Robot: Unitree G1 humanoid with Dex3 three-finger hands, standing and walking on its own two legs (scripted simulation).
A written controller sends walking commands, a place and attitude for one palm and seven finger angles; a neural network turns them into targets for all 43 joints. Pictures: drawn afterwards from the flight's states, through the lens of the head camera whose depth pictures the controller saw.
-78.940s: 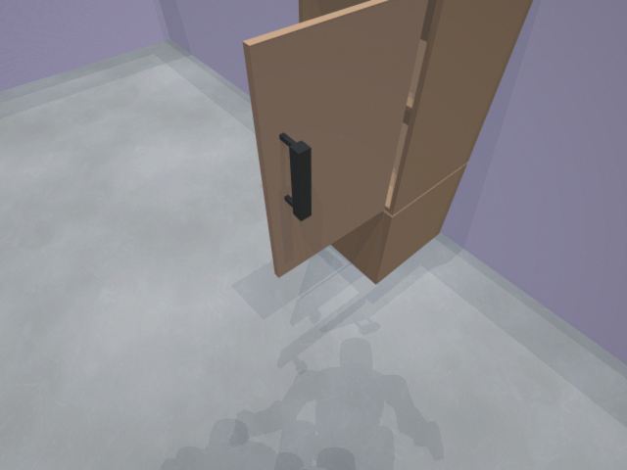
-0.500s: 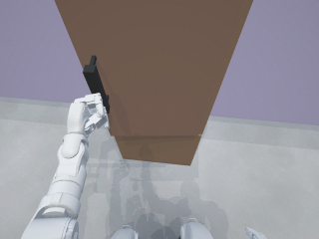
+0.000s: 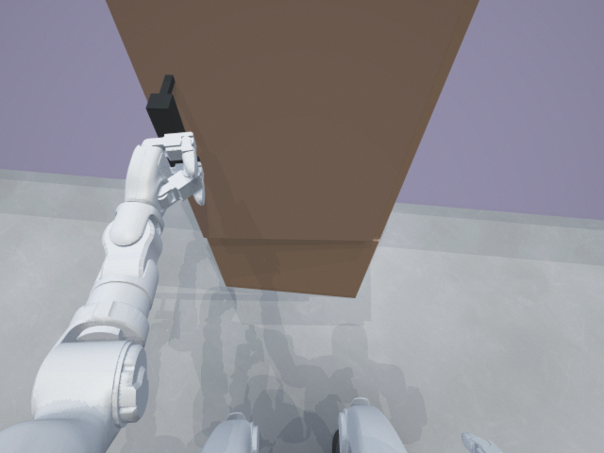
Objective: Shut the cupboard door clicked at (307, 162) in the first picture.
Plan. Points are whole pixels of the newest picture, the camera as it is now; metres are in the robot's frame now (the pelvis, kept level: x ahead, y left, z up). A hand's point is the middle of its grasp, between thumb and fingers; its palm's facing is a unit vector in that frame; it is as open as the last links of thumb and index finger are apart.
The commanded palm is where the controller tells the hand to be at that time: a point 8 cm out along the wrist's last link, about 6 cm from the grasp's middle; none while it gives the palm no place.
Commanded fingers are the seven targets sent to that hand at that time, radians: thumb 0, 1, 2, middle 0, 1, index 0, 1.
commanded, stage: push the door shut along its arc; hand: left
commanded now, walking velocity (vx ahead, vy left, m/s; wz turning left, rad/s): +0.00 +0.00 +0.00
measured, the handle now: (180, 138) +0.54 +0.16 +0.07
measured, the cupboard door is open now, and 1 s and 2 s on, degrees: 5 0 0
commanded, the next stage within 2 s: pull the fist back off the door in 0.70 s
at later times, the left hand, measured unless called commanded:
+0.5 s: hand (194, 162) +0.49 +0.13 +0.08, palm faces -0.21 -0.98 -0.04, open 3.3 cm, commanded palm +0.52 +0.15 +0.08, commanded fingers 0.00 0.90 0.90 -1.30 -1.50 -1.30 -1.50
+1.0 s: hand (203, 158) +0.49 +0.12 +0.08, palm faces +0.08 -1.00 -0.03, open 3.3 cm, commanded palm +0.49 +0.14 +0.08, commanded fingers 0.00 0.90 0.90 -1.30 -1.50 -1.30 -1.50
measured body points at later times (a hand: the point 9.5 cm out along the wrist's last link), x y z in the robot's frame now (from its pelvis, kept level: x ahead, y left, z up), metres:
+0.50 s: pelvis -0.02 +0.01 -0.02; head +0.10 +0.03 +0.41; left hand +0.49 +0.19 +0.08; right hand +0.01 -0.26 -0.13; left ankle +0.01 +0.13 -0.67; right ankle +0.05 -0.13 -0.67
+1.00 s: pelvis -0.04 +0.01 -0.02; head +0.08 +0.03 +0.41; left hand +0.48 +0.18 +0.08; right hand +0.00 -0.25 -0.13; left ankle +0.01 +0.13 -0.67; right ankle +0.05 -0.13 -0.67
